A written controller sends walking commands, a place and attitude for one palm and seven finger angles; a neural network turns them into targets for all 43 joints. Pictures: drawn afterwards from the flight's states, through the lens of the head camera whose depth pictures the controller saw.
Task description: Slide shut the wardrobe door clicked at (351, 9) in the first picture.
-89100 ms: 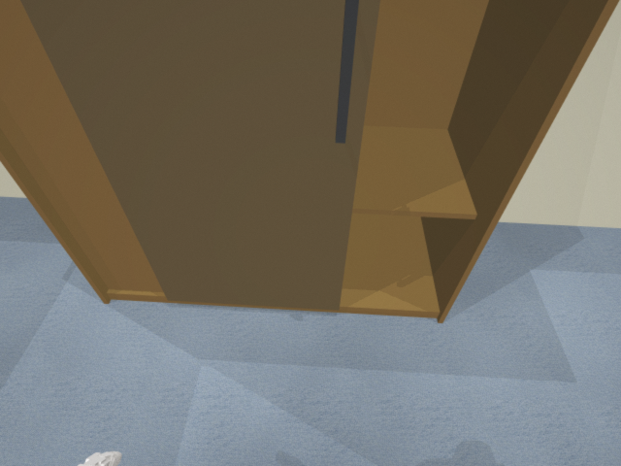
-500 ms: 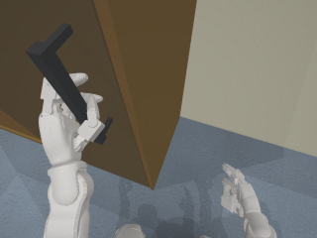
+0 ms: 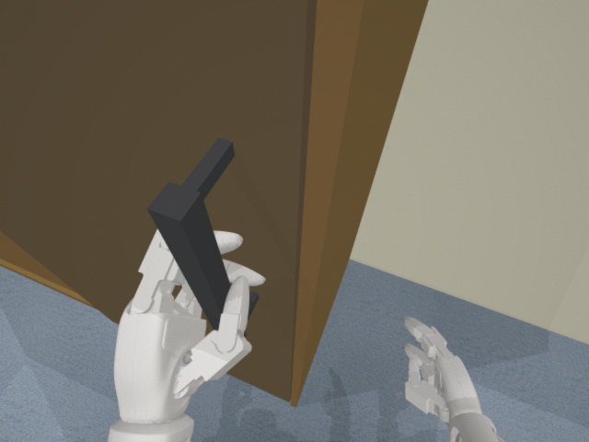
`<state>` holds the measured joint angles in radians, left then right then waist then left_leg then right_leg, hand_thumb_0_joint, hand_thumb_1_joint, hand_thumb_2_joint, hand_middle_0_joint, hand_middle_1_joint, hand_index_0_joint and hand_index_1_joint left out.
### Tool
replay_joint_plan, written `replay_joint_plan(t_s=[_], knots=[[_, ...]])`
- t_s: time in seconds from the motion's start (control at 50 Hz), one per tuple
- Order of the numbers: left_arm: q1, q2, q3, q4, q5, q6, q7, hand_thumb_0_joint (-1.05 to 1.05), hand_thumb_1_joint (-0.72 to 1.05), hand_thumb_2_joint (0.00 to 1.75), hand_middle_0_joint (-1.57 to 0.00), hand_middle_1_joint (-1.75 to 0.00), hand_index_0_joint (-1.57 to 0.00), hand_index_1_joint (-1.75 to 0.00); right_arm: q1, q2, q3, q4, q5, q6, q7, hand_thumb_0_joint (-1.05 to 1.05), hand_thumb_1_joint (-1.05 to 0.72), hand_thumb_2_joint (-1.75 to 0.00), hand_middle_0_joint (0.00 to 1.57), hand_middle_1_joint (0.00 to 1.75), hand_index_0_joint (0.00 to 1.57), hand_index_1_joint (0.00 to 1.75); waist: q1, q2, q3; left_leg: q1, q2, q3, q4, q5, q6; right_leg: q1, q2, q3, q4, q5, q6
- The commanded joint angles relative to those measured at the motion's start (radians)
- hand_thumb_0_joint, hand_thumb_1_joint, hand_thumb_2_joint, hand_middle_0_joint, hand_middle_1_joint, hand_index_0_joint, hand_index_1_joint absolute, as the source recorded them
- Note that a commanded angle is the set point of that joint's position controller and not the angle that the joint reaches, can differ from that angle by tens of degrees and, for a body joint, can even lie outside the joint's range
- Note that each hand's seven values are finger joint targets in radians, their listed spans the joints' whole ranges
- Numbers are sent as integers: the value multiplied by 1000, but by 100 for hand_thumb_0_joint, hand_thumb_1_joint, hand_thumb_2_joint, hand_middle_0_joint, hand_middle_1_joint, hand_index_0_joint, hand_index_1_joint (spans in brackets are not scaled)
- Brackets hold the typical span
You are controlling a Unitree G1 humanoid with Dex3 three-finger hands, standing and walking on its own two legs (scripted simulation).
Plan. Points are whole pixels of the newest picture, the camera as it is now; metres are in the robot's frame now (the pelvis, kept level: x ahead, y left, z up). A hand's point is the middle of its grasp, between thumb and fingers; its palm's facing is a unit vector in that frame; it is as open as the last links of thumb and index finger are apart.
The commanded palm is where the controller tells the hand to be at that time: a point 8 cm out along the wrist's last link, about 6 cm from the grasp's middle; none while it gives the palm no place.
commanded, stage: step sideways, sliding the door along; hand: left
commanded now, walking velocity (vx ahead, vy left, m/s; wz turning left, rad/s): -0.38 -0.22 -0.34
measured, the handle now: (227, 273) +0.23 +0.12 +0.18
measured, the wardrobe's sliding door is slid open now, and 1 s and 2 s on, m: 0.00 0.00 0.00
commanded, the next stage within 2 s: stop walking and hold the door there in 0.48 s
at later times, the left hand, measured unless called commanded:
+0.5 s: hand (233, 336) +0.18 +0.09 +0.19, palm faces +0.01 -1.00 +0.09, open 6.0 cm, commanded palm +0.14 +0.06 +0.18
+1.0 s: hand (233, 310) +0.21 +0.11 +0.17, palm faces +0.44 -0.83 -0.35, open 6.1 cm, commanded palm +0.16 +0.13 +0.16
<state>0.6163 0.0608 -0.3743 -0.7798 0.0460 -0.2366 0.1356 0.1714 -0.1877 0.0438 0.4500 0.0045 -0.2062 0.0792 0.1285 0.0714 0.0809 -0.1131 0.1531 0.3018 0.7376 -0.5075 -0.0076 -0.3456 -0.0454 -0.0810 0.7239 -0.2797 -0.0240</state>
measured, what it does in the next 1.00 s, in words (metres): steps to the right: left foot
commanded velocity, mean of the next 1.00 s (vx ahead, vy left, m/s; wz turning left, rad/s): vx -0.15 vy -0.02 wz -0.20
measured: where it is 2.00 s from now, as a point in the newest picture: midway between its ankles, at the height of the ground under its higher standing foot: outside the picture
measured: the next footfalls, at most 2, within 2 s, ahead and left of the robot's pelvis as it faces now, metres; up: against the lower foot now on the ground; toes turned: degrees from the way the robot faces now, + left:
left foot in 0.38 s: -0.03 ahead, +0.07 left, +0.00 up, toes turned +16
right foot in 1.04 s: +0.09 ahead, -0.36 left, +0.00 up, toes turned -11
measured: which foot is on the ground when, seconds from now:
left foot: down 0.00-0.30, up 0.32-0.36, down 0.38-1.00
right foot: down 0.00-0.38, up 0.40-1.00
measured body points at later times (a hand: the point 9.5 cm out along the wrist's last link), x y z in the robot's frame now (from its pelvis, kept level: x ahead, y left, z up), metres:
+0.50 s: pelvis +0.01 +0.00 +0.02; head +0.05 +0.03 +0.47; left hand +0.17 +0.15 +0.18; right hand +0.26 -0.18 -0.01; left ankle -0.06 +0.06 -0.72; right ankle +0.04 -0.17 -0.59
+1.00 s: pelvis -0.02 -0.16 +0.02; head +0.00 -0.15 +0.47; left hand +0.18 +0.15 +0.19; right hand +0.14 -0.38 -0.06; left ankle -0.06 +0.06 -0.72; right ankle +0.05 -0.33 -0.63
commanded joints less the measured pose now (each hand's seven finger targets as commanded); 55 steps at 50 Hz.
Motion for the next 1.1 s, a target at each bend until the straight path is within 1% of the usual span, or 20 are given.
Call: replay_joint_plan(t_s=[0.0,0.08,0.22,0.26,0.3,0.32,0.34,0.36,0.38,0.4,0.44,0.56,0.58,0.6,0.76,0.9,0.98,1.04,1.06,1.08], knots=[[-293,-103,-208,-222,-13,-124,-118,0,90,90,-45,-140,-45,-140,-48,-136,-48,-141,11,-21,-21,0,-90,-90,20,30,20,30,-157,59,-205,262,179,-89,-12,1520,-40,-148,90,-101,-96,157,-16],[-255,-90,-188,-181,-18,-139,-117,0,90,90,-45,-140,-45,-140,-88,-151,-47,-128,12,-23,-19,0,-90,-90,20,30,20,30,-147,58,-189,178,159,-123,-60,1435,-54,-56,75,6,-112,325,-28],[-189,-76,-172,-153,-12,-165,-128,0,90,90,-45,-140,-45,-140,-47,-139,-30,-106,3,-29,-2,0,-90,-90,20,30,20,30,-160,65,-102,171,179,-66,10,1395,-61,-78,87,-92,-232,296,-6],[-114,-54,-161,-144,-11,-168,-119,0,90,90,-45,-140,-45,-140,-66,-146,-24,-120,24,-57,-12,0,-90,-90,20,30,20,30,-107,-118,-174,-109,30,-45,181,844,-77,247,41,72,-239,948,-74],[-94,-44,-159,-137,-9,-171,-90,0,90,90,-45,-140,-45,-140,-96,-153,-21,-176,23,-85,-51,0,-90,-90,20,30,20,30,-67,-440,-133,-435,-113,-186,41,-132,-82,427,-142,364,-79,1820,-169],[-117,-71,-170,-176,-16,-186,-89,0,90,90,-45,-140,-45,-140,-78,-150,-26,-163,6,-92,-65,0,-90,-90,20,30,20,30,-112,-389,-100,-351,-67,-234,-236,-44,-70,339,-103,315,-19,1713,-110],[-163,-108,-208,-178,-22,-195,-100,0,90,90,-45,-140,-45,-140,-56,-149,-25,-111,-14,-67,-52,0,-90,-90,20,30,20,30,-165,-201,-109,16,98,-263,-507,554,-20,-8,-26,216,68,1017,-4],[-173,-80,-203,-138,-7,-193,-122,0,90,90,-45,-140,-45,-140,-86,-176,-67,-115,-11,-37,-40,0,-90,-90,20,30,20,30,-151,100,-195,366,315,-285,-451,1106,46,-333,6,117,240,36,50],[-137,-43,-150,-104,12,-164,-110,0,90,90,-45,-140,-45,-140,-68,-215,-85,-158,5,8,-33,0,-90,-90,20,30,20,30,-121,202,-275,418,392,-220,-373,1153,73,-418,-19,94,450,-224,41],[-272,-102,-186,-172,-5,-163,-105,0,90,90,-45,-140,-45,-140,-47,-173,-59,-165,-3,15,-14,0,-90,-90,20,30,20,30,-164,86,-180,354,405,-237,-357,1307,90,-508,10,39,619,-310,48],[-377,-56,-143,-232,20,-146,-108,0,90,90,-45,-140,-45,-140,-22,-184,-79,-184,10,-14,0,0,-90,-90,20,30,20,30,-173,75,-145,396,358,-165,-341,1259,59,-656,16,-33,765,-293,49],[-422,-45,-93,-206,-19,-26,-112,0,90,90,-45,-140,-45,-140,-62,-164,-67,-208,21,-36,28,0,-90,-90,20,30,20,30,-129,184,-67,145,312,10,-395,954,42,-497,-2,-91,794,-96,70],[-282,390,516,140,-7,26,-27,0,90,90,-45,-140,-45,-140,4,-189,-125,-115,13,12,-19,0,-90,-90,20,30,20,30,-128,273,-158,234,350,35,-458,931,15,-507,14,-92,857,-79,85],[-203,140,280,87,-63,70,-38,0,90,90,-45,-140,-45,-140,-31,-125,-81,-145,14,35,-22,0,-90,-90,20,30,20,30,-125,246,-69,246,365,-34,-425,951,34,-576,33,-54,963,-120,76],[-398,281,459,-76,-86,74,10,0,90,90,-45,-140,-45,-140,-45,-97,-66,-55,5,4,-130,0,-90,-90,20,30,20,30,-130,229,-13,211,385,-24,-507,616,165,-788,-34,53,1146,-147,63],[-426,461,694,-97,-94,44,52,0,90,90,-45,-140,-45,-140,-80,-114,-91,22,14,-35,-173,0,-90,-90,20,30,20,30,-128,354,-93,57,274,72,-528,364,157,-332,-36,-48,536,-82,49],[-471,671,886,47,-63,23,46,0,90,90,-45,-140,-45,-140,-46,-95,-86,89,18,-71,-185,0,-90,-90,20,30,20,30,-107,37,-164,17,66,61,-5,227,41,69,14,-23,-203,223,70],[-471,1001,1155,166,-36,-8,4,0,90,90,-45,-140,-45,-140,-57,-108,-86,56,-15,-35,-203,0,-90,-90,20,30,20,30,-109,-172,-143,-281,-76,-164,481,-55,10,139,-245,610,-373,703,-23],[-455,969,1158,291,-62,-2,-3,0,90,90,-45,-140,-45,-140,42,-156,-103,109,-2,-2,-170,0,-90,-90,20,30,20,30,-116,-543,-323,-341,-158,-298,682,-72,-36,193,-376,860,-486,254,-43],[-547,907,1151,183,-77,-10,3,0,90,90,-45,-140,-45,-140,-2,-153,-111,137,1,34,-133,0,-90,-90,20,30,20,30,-103,-634,-397,-293,-202,-441,778,51,-32,194,-320,877,-530,-135,44]])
